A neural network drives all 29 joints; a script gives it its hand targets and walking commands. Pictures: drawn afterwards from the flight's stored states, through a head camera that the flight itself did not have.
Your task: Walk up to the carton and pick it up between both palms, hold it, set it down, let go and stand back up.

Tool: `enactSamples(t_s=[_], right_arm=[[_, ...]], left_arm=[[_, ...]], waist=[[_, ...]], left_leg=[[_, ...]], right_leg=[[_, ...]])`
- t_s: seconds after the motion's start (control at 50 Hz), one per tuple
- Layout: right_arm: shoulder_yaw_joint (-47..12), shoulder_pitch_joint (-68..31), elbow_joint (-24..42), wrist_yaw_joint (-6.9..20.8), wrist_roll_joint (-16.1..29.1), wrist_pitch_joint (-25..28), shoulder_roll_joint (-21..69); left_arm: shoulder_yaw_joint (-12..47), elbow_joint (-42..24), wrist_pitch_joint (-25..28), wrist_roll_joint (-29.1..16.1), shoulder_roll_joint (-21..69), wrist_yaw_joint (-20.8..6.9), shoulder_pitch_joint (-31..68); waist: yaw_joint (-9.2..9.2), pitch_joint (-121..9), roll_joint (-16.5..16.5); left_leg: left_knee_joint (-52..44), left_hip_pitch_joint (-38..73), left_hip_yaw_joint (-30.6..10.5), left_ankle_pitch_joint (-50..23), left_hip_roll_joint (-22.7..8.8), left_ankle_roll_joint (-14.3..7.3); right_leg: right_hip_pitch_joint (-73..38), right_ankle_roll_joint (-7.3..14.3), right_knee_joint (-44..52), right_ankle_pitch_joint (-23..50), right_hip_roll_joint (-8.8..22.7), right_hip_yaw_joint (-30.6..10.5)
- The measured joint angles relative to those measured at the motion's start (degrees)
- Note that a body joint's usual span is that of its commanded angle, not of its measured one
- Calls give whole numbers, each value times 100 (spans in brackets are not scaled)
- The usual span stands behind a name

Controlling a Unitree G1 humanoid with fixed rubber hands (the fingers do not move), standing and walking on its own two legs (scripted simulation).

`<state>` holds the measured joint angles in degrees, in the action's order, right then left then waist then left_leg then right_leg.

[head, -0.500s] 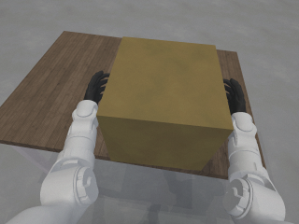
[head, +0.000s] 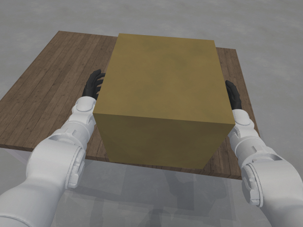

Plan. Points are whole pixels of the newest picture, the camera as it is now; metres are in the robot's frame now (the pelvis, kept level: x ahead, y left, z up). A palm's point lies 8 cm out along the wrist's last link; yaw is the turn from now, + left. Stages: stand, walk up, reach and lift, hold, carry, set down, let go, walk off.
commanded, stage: set down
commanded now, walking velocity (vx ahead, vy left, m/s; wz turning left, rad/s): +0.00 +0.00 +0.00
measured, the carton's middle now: (161, 101) +0.48 -0.02 +0.03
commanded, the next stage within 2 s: none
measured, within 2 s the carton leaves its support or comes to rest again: neither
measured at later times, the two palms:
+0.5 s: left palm (77, 82) +0.45 +0.21 +0.13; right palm (260, 90) +0.43 -0.27 +0.14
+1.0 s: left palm (56, 52) +0.44 +0.23 +0.22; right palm (278, 64) +0.43 -0.26 +0.22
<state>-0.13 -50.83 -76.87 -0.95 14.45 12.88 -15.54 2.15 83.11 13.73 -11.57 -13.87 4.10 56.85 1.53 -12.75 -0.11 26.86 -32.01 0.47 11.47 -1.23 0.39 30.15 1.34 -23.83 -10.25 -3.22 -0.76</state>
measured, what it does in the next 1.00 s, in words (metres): stands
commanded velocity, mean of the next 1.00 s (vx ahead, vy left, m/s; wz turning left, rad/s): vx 0.00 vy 0.00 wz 0.00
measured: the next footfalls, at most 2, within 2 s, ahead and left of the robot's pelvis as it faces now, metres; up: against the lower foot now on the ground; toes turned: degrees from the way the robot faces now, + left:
none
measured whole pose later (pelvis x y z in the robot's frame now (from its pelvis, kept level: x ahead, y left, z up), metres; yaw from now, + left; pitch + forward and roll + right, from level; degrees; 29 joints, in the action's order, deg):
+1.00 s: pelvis -0.02 -0.01 +0.00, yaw +1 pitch +13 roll -1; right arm -9.7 -65.1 -68.7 4.2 32.7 -9.4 -32.8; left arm 9.1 63.8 -13.7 -22.0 -27.7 0.3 68.0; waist 1.7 -10.6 1.2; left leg 23.9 -28.8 -0.8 8.5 -1.1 0.6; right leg 26.6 2.0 -21.1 -7.8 -3.1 0.6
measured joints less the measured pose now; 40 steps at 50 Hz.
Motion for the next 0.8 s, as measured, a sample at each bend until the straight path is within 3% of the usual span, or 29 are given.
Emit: enactSamples(t_s=[0.1,0.2,0.32,0.38,0.46,0.66,0.8], right_arm=[[-606,-516,-541,9,757,168,-286],[-1010,-767,-978,172,1369,233,-693],[-1317,-754,-534,371,1816,148,-1073],[-1459,-740,-139,399,2041,-29,-1184],[-1438,-836,138,394,2060,-319,-1212],[-1216,-1197,203,322,1920,-1007,-1287],[-1237,-1329,416,423,1981,-1622,-1579]], left_arm=[[323,516,236,-365,-165,-138,424],[604,574,269,-617,-355,-283,490],[853,279,171,-1024,-660,-402,493],[897,-170,-60,-1149,-796,-438,478],[877,-544,-423,-1120,-904,-470,598],[971,-683,-1197,-1087,-1039,-453,1057],[822,-919,-1780,-1073,-1213,-416,1205]], waist=[[-14,-109,7],[-48,-135,-1],[-46,-283,36],[-29,-324,79],[24,-333,113],[109,-276,115],[-13,73,204]], left_leg=[[393,-425,-47,139,-37,37],[586,-672,-116,184,-49,74],[684,-1069,-135,134,-58,92],[645,-1160,-139,70,-60,100],[570,-1114,-167,-1,-50,113],[200,-639,-207,-188,-37,98],[-103,-47,-99,-284,-2,41]], right_leg=[[414,29,-387,-147,-39,54],[648,63,-589,-217,-54,127],[1093,77,-791,-222,-61,154],[1207,86,-802,-183,-63,160],[1169,112,-767,-146,-54,189],[645,119,-327,62,-42,220],[120,89,-110,142,-4,111]])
